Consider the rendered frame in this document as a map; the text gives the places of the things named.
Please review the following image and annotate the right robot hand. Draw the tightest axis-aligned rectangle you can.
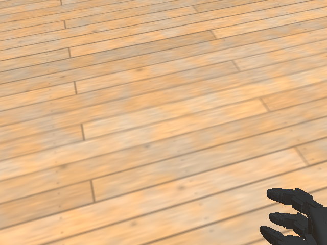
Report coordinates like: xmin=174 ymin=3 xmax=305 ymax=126
xmin=260 ymin=188 xmax=327 ymax=245

